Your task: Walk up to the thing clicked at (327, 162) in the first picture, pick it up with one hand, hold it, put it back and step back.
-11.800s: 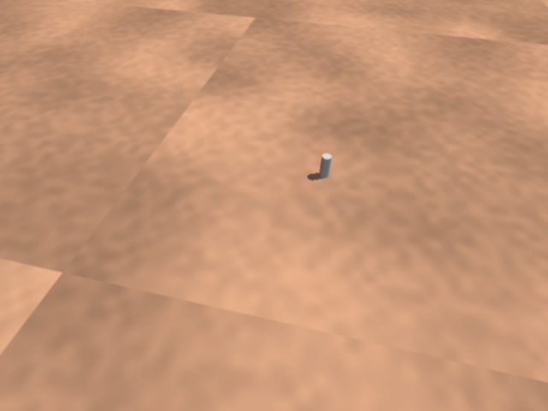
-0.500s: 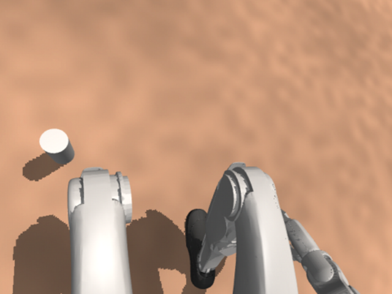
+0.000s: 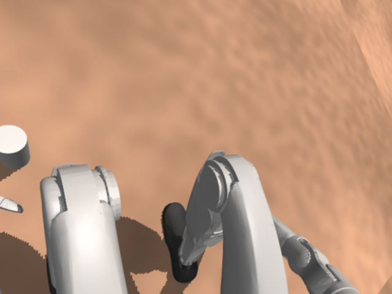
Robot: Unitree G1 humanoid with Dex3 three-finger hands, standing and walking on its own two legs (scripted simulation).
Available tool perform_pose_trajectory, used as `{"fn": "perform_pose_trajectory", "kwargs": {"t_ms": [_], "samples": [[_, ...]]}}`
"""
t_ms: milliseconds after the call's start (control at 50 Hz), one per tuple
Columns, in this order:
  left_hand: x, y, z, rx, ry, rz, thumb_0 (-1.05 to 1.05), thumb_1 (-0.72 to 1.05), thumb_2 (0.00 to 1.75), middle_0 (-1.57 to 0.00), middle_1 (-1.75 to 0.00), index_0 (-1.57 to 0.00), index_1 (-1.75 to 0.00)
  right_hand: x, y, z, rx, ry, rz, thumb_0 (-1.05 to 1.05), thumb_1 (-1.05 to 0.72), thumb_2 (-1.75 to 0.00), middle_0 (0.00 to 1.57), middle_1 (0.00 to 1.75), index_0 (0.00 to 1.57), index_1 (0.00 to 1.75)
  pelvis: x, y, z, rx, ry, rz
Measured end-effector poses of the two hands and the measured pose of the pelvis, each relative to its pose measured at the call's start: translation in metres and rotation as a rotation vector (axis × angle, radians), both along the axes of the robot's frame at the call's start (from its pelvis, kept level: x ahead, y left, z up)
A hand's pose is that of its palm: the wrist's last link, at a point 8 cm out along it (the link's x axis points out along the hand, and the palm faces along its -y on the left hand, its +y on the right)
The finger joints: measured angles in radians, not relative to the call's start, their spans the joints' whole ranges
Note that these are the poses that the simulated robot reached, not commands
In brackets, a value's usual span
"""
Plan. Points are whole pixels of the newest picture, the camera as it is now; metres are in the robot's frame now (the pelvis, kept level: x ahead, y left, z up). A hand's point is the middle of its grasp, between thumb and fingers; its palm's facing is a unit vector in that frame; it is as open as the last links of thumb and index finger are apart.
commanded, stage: close in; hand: left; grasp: from the side
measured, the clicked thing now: (12, 149) +0.40 +0.26 -0.21
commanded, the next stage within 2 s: rest palm in 0.24 s
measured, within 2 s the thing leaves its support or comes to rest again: leaves its support in 1.44 s
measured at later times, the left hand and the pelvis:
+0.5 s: hand (14, 157) +0.37 +0.25 -0.18, palm faces +0.21 -0.98 +0.02, open 16.5 cm; pelvis -0.01 +0.01 +0.00, yaw -2 degrees
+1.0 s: hand (15, 146) +0.40 +0.25 -0.19, palm faces +0.25 -0.97 -0.01, open 7.6 cm; pelvis -0.01 +0.01 +0.00, yaw -3 degrees
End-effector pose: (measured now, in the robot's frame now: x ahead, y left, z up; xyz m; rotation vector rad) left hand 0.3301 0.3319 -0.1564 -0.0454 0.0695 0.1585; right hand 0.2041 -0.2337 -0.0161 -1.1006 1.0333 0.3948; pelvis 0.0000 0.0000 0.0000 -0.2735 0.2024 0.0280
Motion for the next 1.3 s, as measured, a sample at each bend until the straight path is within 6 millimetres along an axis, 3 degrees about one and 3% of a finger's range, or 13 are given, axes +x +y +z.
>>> {"fn": "perform_pose_trajectory", "kwargs": {"t_ms": [280, 460, 840, 1120, 1300], "samples": [[0.005, -0.02, -0.01, 0.01, -0.026, 0.029, -0.02, -0.55, 0.04, -0.07, -0.09, -0.07, -0.07, -0.04, 0.003, 0.012, -0.075, 0.079, 0.002, 0.0, -0.91, -0.89, 0.21, 0.3, 0.21, 0.3, -0.009, 0.007, -0.001, -0.035, -0.056, -0.012], [0.012, -0.031, -0.023, 0.023, -0.022, 0.037, -0.01, -0.44, 0.11, -0.09, -0.1, -0.08, -0.09, -0.046, 0.007, 0.011, -0.1, 0.134, 0.006, 0.0, -0.91, -0.89, 0.21, 0.3, 0.21, 0.3, -0.007, 0.01, -0.002, -0.055, -0.059, -0.022], [0.028, -0.034, -0.03, 0.056, -0.026, 0.068, 0.0, 0.36, 0.61, -0.57, -0.54, -0.54, -0.54, -0.035, 0.009, 0.008, -0.127, 0.161, 0.027, 0.0, -0.88, -0.89, 0.2, 0.3, 0.21, 0.3, -0.004, 0.01, -0.001, -0.07, -0.054, -0.039], [0.035, -0.03, -0.031, 0.055, -0.029, 0.102, 0.0, 0.15, 0.82, -0.86, -0.97, -0.83, -0.97, -0.048, 0.005, 0.011, -0.144, 0.191, -0.001, 0.0, -0.88, -0.89, 0.2, 0.3, 0.21, 0.3, -0.005, 0.012, 0.001, -0.074, -0.052, -0.046], [0.038, -0.03, -0.031, 0.045, -0.034, 0.108, 0.01, 0.06, 0.99, -0.88, -1.05, -0.85, -1.06, -0.049, 0.005, 0.012, -0.147, 0.197, -0.011, 0.0, -0.9, -0.89, 0.21, 0.3, 0.21, 0.3, -0.004, 0.012, 0.002, -0.078, -0.049, -0.046]]}}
